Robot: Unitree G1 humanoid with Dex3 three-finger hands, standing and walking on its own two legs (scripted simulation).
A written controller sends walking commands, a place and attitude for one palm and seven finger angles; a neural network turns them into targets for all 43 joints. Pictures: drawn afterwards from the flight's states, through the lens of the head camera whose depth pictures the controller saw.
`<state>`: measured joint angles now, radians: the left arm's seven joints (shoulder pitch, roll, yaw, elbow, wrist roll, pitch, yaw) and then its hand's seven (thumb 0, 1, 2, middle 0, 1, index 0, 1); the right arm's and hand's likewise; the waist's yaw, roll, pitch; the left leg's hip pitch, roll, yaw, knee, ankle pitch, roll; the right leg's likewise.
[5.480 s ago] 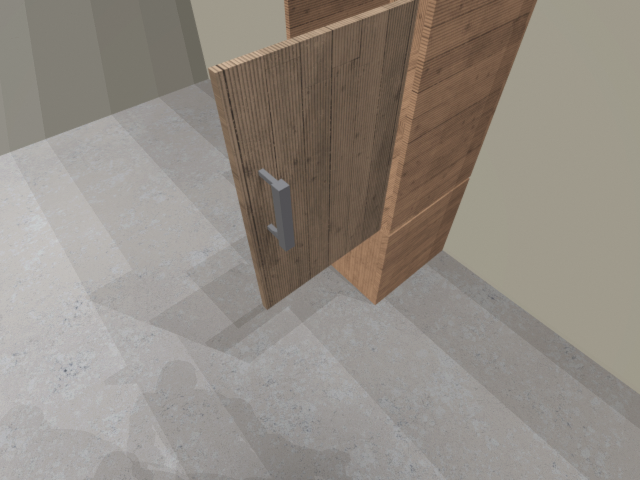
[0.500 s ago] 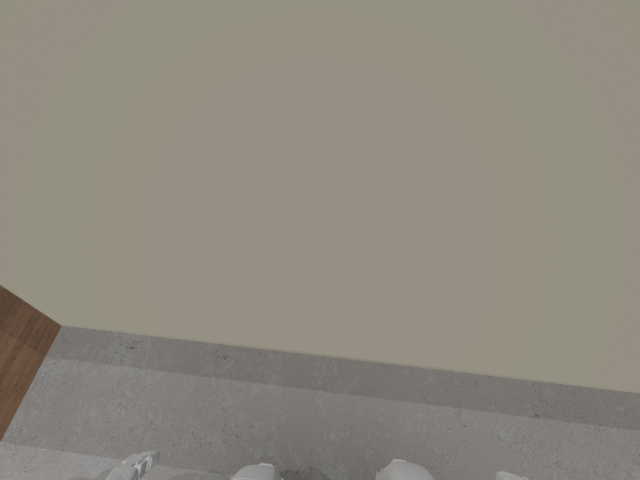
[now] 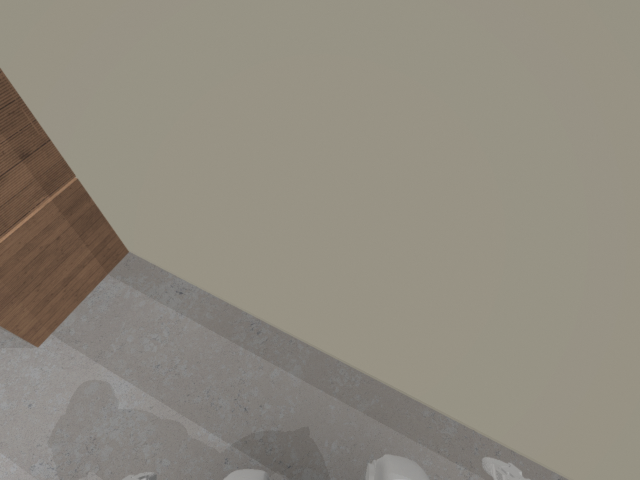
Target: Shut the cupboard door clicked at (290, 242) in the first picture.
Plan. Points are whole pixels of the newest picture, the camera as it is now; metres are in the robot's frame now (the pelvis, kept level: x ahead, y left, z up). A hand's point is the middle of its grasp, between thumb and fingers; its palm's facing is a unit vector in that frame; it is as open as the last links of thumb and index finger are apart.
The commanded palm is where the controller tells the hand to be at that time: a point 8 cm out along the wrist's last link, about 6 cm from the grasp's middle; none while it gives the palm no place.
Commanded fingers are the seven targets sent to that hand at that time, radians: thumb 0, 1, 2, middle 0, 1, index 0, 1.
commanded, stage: turn to face it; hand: left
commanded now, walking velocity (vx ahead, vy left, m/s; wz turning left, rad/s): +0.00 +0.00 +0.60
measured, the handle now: out of the picture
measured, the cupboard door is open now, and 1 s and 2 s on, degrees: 90 90 90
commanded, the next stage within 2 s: take the last steps up to it in 1.70 s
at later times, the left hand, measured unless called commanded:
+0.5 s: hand out of the picture +0.03 +0.18 -0.18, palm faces +0.31 -0.92 -0.22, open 7.4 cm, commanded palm none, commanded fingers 0.00 0.90 0.90 -0.20 -0.30 -0.20 -0.30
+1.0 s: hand out of the picture +0.00 +0.13 -0.15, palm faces +0.58 -0.78 -0.25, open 7.4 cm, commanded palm none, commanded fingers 0.00 0.90 0.90 -0.20 -0.30 -0.20 -0.30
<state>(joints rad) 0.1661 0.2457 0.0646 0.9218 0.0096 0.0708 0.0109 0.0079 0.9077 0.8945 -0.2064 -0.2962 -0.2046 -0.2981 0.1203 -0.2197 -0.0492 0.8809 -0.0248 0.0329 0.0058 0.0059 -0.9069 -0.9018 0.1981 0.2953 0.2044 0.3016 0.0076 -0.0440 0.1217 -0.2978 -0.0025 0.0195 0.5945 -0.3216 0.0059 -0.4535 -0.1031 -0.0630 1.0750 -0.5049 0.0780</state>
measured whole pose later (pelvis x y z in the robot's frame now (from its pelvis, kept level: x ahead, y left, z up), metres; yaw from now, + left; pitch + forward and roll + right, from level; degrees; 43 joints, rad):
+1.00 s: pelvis +0.06 -0.07 +0.01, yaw +37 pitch +0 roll +2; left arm 0.19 0.20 0.04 0.88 0.02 0.02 0.02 0.00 0.91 0.89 -0.21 -0.30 -0.21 -0.30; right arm 0.13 -0.25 -0.08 0.91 -0.01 0.08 0.03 0.01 -0.91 -0.90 0.20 0.29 0.20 0.30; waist -0.02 -0.02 0.12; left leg -0.42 0.01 0.06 0.91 -0.47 -0.06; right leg -0.21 -0.13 -0.17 0.55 -0.33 0.01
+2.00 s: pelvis +0.09 -0.07 +0.01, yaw +64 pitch +0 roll -1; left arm 0.20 0.22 0.06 1.00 0.01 0.05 -0.01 0.01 0.91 0.89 -0.20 -0.30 -0.20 -0.30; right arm 0.18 -0.18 -0.03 0.97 -0.03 0.01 -0.01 0.01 -0.91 -0.90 0.20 0.30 0.21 0.30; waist 0.02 0.00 0.08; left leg -0.22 -0.01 0.00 0.49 -0.27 0.04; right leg -0.35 -0.06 -0.06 0.86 -0.49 0.04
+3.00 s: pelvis +0.13 +0.25 +0.02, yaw +71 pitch +0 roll +1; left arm 0.27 0.15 0.06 1.02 0.01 -0.07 0.01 0.00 0.94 0.89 -0.21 -0.30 -0.21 -0.30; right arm 0.28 -0.19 -0.05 1.07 -0.03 0.00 0.02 0.01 -0.91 -0.90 0.20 0.29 0.20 0.30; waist -0.01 0.02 0.04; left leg -0.47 0.07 0.04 0.97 -0.25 -0.03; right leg -0.17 -0.04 -0.14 0.39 -0.23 -0.05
